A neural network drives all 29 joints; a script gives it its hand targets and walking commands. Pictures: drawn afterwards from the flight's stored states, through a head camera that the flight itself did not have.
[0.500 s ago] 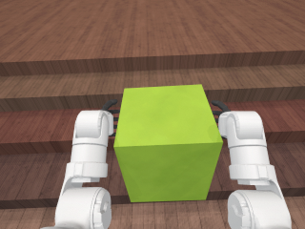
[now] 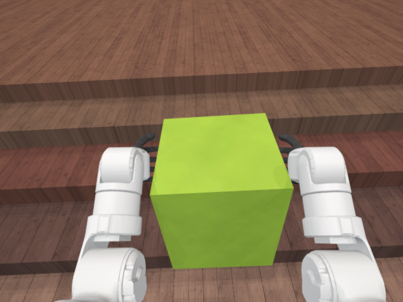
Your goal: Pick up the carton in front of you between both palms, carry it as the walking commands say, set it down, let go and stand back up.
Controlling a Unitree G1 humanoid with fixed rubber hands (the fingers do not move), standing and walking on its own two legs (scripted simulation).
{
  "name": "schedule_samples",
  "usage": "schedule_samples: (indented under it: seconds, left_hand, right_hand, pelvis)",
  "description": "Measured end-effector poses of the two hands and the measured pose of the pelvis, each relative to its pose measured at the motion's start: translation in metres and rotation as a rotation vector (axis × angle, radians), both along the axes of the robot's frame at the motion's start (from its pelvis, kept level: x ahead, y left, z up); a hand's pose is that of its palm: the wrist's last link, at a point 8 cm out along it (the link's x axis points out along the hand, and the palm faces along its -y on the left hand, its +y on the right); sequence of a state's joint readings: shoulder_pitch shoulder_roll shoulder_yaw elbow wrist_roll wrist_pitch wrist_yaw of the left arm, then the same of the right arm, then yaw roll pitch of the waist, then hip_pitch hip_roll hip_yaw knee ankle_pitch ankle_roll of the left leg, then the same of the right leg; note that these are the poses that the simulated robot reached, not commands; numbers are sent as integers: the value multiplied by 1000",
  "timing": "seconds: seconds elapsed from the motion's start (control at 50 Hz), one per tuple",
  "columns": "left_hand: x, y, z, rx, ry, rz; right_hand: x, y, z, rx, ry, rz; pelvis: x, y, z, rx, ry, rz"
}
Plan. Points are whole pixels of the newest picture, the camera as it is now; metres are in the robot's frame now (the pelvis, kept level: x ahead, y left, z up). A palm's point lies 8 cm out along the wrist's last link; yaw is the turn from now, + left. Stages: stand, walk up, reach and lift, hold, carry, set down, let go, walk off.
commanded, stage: carry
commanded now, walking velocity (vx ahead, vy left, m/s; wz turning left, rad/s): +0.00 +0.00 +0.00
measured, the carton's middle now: (218, 192) +0.34 +0.00 +0.06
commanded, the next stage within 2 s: none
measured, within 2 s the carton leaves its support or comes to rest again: neither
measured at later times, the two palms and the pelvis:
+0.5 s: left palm (130, 137) +0.38 +0.17 +0.18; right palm (287, 130) +0.39 -0.13 +0.19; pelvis +0.03 +0.01 +0.00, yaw +1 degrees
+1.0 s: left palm (161, 77) +0.61 +0.14 +0.19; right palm (275, 67) +0.65 -0.16 +0.19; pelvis +0.24 -0.05 +0.05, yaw +1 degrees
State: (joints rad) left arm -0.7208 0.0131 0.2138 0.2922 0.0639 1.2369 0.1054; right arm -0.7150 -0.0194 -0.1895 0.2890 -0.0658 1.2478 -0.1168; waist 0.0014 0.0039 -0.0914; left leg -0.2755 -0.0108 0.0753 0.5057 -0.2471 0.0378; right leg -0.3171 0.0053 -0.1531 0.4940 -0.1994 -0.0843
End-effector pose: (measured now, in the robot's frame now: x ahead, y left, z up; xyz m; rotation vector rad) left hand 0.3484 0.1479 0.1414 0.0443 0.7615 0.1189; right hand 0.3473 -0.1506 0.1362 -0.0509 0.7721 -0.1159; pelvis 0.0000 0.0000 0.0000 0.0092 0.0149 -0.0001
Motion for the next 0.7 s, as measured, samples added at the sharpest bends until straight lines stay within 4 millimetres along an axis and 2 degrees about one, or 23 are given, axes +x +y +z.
schedule_samples:
  seconds: [0.24, 0.3, 0.38, 0.52, 0.6, 0.7]
  left_hand:
    - [-4, -2, 1, 3, -6, 2]
    - [-3, -2, 6, 5, -25, 0]
    - [7, 2, 20, 2, -66, 1]
    - [38, 20, 43, -13, -82, 8]
    - [65, 23, 48, -17, -48, 9]
    - [113, 10, 51, -51, -30, 2]
  right_hand:
    - [-3, -2, 0, 2, -6, 2]
    - [0, -2, 7, -1, -25, 6]
    - [11, 2, 24, -10, -66, 11]
    - [45, 19, 53, -12, -81, 9]
    - [65, 23, 49, -10, -48, 7]
    - [97, 11, 47, -28, -30, -8]
  pelvis:
    - [-4, -3, 0, 0, -1, 0]
    - [-2, -3, -2, -5, 4, 1]
    - [3, -1, -4, -17, 23, 5]
    - [31, 12, -4, -5, 43, 11]
    - [54, 17, -1, -14, 58, 26]
    - [86, 8, 4, -22, 63, 38]
